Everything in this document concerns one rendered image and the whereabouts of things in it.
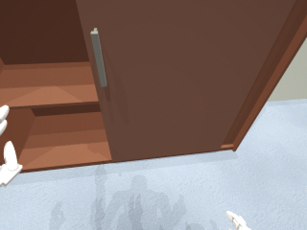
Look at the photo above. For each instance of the robot right hand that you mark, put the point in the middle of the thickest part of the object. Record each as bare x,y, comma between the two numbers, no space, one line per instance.
238,222

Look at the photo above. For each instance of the handle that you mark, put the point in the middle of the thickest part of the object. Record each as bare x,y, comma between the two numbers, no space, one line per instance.
98,56

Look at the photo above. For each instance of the robot left hand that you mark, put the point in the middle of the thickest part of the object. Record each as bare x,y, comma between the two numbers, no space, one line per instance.
11,168

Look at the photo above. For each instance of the wardrobe door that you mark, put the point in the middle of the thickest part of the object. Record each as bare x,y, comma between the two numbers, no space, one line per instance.
279,47
177,71

